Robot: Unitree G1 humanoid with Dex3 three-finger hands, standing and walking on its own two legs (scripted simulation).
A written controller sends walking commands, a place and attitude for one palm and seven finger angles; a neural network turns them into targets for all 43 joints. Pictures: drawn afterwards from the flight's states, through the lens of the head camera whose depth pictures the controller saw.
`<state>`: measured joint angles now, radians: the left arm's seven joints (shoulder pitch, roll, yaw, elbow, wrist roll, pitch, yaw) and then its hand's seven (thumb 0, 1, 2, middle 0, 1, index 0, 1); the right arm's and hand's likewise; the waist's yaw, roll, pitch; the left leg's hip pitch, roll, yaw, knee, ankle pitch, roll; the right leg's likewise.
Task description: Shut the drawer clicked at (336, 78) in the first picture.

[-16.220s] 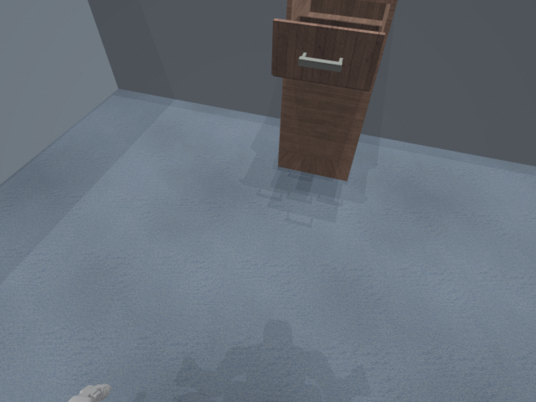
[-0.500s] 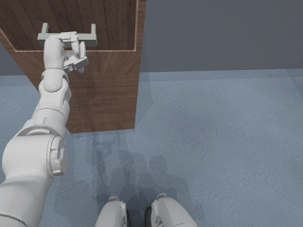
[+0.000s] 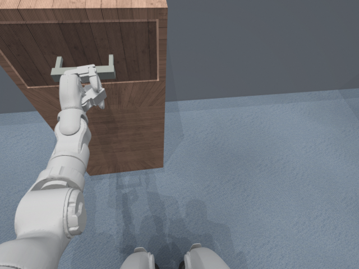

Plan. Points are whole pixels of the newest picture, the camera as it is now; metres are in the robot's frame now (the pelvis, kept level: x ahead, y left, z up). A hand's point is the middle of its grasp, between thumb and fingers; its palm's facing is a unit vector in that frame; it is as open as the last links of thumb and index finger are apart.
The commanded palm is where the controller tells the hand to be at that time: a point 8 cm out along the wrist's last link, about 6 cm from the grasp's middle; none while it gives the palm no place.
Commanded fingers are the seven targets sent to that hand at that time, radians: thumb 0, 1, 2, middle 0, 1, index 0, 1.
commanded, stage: pull the fist back off the drawer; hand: left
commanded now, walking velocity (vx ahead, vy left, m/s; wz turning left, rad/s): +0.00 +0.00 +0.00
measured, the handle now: (85, 66) +0.58 +0.18 +0.08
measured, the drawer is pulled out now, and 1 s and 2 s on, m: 0.00 0.00 0.00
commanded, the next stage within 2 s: draw the hand back to the body in 0.14 s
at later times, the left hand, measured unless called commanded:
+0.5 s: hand (82, 107) +0.44 +0.16 +0.10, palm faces +0.09 -1.00 -0.02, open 3.2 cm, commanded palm +0.39 +0.21 +0.11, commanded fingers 0.00 0.90 0.90 -1.40 -1.60 -1.40 -1.60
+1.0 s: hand (23, 162) +0.30 +0.20 +0.16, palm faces +0.22 -0.95 -0.24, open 3.2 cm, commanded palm +0.25 +0.25 +0.18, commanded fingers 0.00 0.90 0.90 -1.40 -1.60 -1.40 -1.60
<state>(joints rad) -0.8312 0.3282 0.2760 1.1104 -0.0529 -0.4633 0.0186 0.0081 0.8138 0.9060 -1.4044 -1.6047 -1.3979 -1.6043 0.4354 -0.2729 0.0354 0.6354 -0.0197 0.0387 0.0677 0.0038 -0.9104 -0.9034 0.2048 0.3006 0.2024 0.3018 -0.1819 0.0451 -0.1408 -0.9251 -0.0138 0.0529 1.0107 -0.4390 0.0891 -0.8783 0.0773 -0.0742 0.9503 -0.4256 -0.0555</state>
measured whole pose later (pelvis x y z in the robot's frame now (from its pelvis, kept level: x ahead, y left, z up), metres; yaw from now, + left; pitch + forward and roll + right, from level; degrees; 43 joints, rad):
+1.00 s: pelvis +0.03 +0.00 +0.06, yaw +2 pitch +0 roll -1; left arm 0.13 0.30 0.10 -0.04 -0.10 -0.06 0.06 0.01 0.89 0.90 -1.41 -1.60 -1.40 -1.60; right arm 0.18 -0.25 0.07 0.55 0.05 0.01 -0.06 0.01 -0.91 -0.90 0.20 0.30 0.20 0.30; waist 0.01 0.05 -0.03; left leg -0.26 -0.06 0.03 0.56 -0.30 0.08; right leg -0.21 0.06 -0.05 0.51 -0.30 -0.05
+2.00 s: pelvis +0.03 +0.00 +0.07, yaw +1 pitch +1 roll -1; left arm 0.58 0.36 0.34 -0.47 -0.07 -0.18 0.09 0.01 0.89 0.90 -1.41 -1.60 -1.40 -1.60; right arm 0.17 -0.26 -0.01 0.57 0.02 0.00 -0.03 0.01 -0.91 -0.90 0.21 0.30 0.20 0.30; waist -0.01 0.07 0.01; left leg -0.23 -0.05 0.06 0.47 -0.26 0.08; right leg -0.20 0.06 -0.03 0.44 -0.25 -0.04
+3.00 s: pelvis -0.11 +0.00 +0.07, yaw +0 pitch +7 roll -3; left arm 0.62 0.51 0.39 -0.74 -0.07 -0.22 0.10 0.01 0.89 0.90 -1.41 -1.60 -1.40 -1.60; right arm 0.10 -0.15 0.03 0.57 -0.04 -0.14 -0.02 0.01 -0.91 -0.90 0.21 0.30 0.21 0.30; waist 0.00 -0.07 0.04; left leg -0.45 -0.01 0.05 0.21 0.12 0.09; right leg -0.27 0.08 0.01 0.70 -0.52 0.00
